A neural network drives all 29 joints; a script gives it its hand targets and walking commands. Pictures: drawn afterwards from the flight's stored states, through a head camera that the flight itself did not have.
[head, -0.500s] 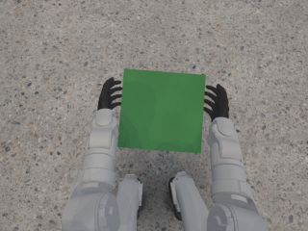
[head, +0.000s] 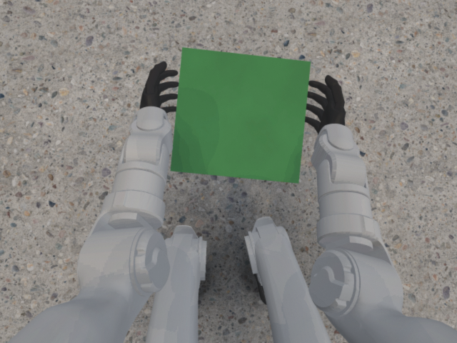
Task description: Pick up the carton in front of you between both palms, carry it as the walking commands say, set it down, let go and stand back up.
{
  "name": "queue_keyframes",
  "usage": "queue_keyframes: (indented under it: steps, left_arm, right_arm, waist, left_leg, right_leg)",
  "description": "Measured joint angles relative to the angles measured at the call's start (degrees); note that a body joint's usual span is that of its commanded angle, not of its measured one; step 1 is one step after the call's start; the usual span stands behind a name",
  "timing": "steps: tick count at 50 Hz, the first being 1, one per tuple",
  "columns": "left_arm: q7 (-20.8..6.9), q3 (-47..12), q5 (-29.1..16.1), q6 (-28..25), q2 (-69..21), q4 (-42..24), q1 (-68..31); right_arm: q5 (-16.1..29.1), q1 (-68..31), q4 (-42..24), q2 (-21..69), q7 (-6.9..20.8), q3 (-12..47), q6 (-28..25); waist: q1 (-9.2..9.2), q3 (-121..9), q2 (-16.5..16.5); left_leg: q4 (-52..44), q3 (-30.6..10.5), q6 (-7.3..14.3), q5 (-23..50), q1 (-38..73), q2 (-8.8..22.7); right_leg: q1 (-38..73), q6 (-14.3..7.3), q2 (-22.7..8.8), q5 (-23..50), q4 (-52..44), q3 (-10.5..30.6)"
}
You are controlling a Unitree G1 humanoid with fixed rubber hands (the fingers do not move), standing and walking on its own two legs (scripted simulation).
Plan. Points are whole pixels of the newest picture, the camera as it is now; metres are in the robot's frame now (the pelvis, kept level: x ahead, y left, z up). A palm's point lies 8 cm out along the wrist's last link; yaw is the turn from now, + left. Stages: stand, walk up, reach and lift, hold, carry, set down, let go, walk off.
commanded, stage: set down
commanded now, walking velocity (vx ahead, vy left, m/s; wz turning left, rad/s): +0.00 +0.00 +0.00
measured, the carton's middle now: (236, 127) +0.49 -0.05 -0.20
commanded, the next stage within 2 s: none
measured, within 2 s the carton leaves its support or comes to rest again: rests again in 1.08 s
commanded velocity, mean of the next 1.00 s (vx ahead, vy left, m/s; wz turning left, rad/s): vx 0.00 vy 0.00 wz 0.00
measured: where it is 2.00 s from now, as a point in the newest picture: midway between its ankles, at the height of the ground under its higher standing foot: (227, 285)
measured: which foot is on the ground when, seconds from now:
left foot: down 0.00-1.00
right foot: down 0.00-1.00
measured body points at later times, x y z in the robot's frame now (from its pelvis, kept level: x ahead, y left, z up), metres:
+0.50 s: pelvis -0.01 +0.00 -0.10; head +0.33 +0.01 +0.20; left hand +0.55 +0.08 -0.25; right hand +0.48 -0.21 -0.24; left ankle +0.10 +0.11 -0.49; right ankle +0.10 -0.13 -0.49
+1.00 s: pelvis +0.00 +0.00 -0.13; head +0.35 -0.01 +0.14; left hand +0.57 +0.07 -0.30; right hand +0.49 -0.22 -0.29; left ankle +0.10 +0.11 -0.49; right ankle +0.10 -0.13 -0.49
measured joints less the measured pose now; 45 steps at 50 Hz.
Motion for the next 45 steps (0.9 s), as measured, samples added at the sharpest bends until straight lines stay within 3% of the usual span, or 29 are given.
queue_keyframes:
  steps: [13, 22, 26, 33, 37, 45]
  left_arm:
    - [1.3, -4.3, -3.1, -0.2, 5.4, 5.1, -10.8]
    - [2.0, -10.1, -7.9, -1.7, 7.9, 6.8, -13.5]
    - [1.5, -10.1, -8.9, -2.2, 9.4, 10.8, -16.9]
    - [0.4, -13.6, -10.4, -4.5, 11.8, 13.1, -21.0]
    - [1.2, -16.7, -13.2, -3.7, 12.2, 15.6, -23.0]
    - [-0.9, -13.1, -12.5, -5.9, 12.5, 16.7, -22.5]
  right_arm:
    - [2.8, -7.4, 1.8, -2.8, -0.4, 0.1, -0.6]
    - [4.3, -9.4, 1.9, -4.7, 0.0, 0.5, -1.5]
    - [5.1, -10.7, 3.3, -5.1, 0.0, 0.6, -1.5]
    - [8.3, -15.3, 5.0, -7.1, 0.7, 0.6, -2.7]
    - [9.6, -15.5, 5.8, -8.6, -1.0, 2.3, -3.2]
    - [9.2, -16.0, 7.7, -8.5, -0.4, 1.9, -4.5]
  waist:
    - [-0.33, 6.0, 0.0]
    - [-0.90, 9.0, 0.4]
    - [-2.08, 11.6, -0.5]
    - [-1.27, 18.6, 0.1]
    - [-1.54, 19.7, 0.6]
    - [-1.13, 19.7, -1.5]
  left_leg:
    - [10.8, 0.5, -0.2, -1.3, -11.5, -1.2]
    - [16.6, 0.9, -0.5, -2.2, -17.6, -2.2]
    - [19.0, 0.8, -0.7, -2.5, -19.1, -2.2]
    - [23.4, 1.5, -0.1, -3.9, -19.4, -0.9]
    - [25.5, 2.6, 0.0, -5.2, -18.9, -1.3]
    - [27.1, 1.9, -1.0, -6.6, -18.5, -0.7]
  right_leg:
    - [-11.0, 1.3, 0.6, -1.8, 10.6, -0.1]
    - [-16.7, 1.7, 0.4, -3.4, 16.7, -0.4]
    - [-18.2, 1.7, 0.7, -3.6, 19.0, -0.8]
    - [-18.7, 2.3, 1.8, -4.0, 22.6, -0.9]
    - [-18.3, 2.1, 1.2, -5.9, 25.6, -0.3]
    - [-18.6, 1.0, 1.6, -6.4, 27.1, -1.3]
